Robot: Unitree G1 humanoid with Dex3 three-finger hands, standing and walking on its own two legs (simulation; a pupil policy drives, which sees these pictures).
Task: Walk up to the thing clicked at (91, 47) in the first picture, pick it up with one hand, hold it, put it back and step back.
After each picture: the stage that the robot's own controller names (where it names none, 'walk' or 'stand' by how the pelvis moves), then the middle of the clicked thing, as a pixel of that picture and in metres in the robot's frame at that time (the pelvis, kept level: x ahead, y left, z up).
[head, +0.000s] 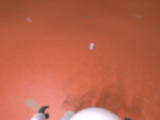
stand; (91, 46) +1.54 -0.05 -0.72
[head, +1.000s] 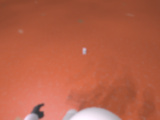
walk; (84, 51) +1.40 +0.18 -0.69
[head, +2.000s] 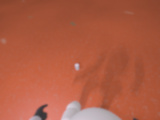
walk; (77, 67) +0.87 +0.29 -0.71
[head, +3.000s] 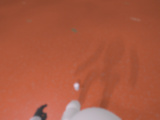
walk; (76, 86) +0.51 +0.21 -0.71
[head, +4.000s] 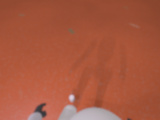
stand; (71, 98) +0.33 +0.17 -0.70
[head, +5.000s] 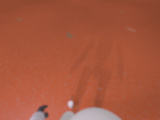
stand; (70, 104) +0.28 +0.16 -0.72
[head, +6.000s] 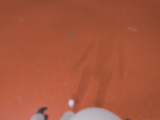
stand; (71, 103) +0.29 +0.16 -0.73
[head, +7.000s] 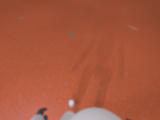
stand; (71, 103) +0.28 +0.16 -0.73
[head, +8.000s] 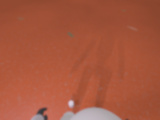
stand; (71, 104) +0.28 +0.16 -0.73
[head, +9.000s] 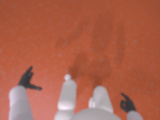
go down; (68, 78) +0.33 +0.19 -0.50
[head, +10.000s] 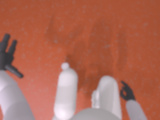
go down; (65, 67) +0.37 +0.22 -0.32
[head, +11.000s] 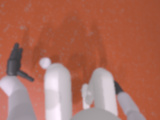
close in; (45, 63) +0.33 +0.25 -0.23
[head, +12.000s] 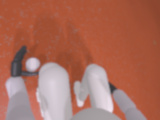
close; (32, 65) +0.33 +0.26 -0.21
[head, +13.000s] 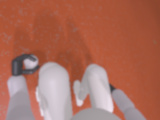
lift; (31, 63) +0.33 +0.27 -0.21
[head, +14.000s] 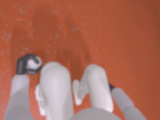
lift; (33, 64) +0.32 +0.25 -0.23
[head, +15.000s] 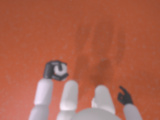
lift; (61, 72) +0.31 +0.19 -0.01
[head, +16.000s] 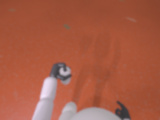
hold; (65, 75) +0.31 +0.17 +0.00
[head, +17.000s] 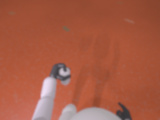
hold; (65, 76) +0.31 +0.17 -0.01
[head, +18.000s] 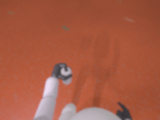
crouch; (66, 75) +0.32 +0.16 -0.02
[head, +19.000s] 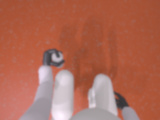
lower; (58, 60) +0.39 +0.21 -0.11
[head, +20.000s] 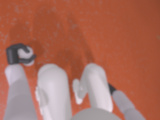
lower; (26, 56) +0.38 +0.28 -0.22
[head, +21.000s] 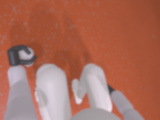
lower; (27, 57) +0.37 +0.28 -0.22
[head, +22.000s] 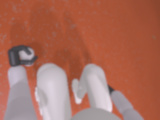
lower; (27, 57) +0.37 +0.28 -0.22
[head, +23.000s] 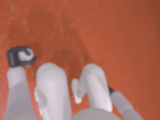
lower; (26, 58) +0.36 +0.28 -0.22
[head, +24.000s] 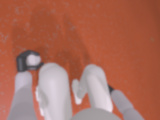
open; (32, 62) +0.35 +0.26 -0.23
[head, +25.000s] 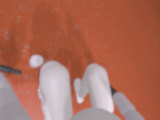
rise; (35, 61) +0.34 +0.25 -0.22
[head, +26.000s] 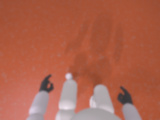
walk; (69, 77) +0.35 +0.19 -0.49
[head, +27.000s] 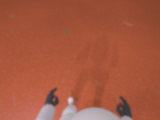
stand; (70, 101) +0.31 +0.16 -0.66
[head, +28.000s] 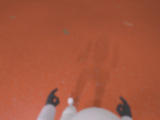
stand; (70, 101) +0.30 +0.17 -0.67
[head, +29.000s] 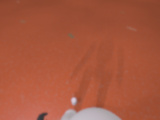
stand; (74, 101) +0.33 +0.15 -0.72
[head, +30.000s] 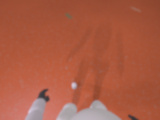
walk; (74, 86) +0.38 +0.12 -0.69
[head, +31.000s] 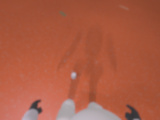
walk; (73, 75) +0.55 +0.15 -0.71
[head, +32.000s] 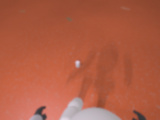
walk; (77, 64) +0.86 +0.25 -0.70
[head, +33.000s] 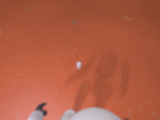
stand; (78, 65) +0.92 +0.16 -0.71
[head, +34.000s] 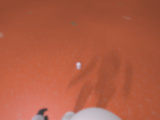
stand; (78, 65) +0.93 +0.18 -0.73
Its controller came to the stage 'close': yes
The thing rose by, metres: 0.70
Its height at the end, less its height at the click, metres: +0.00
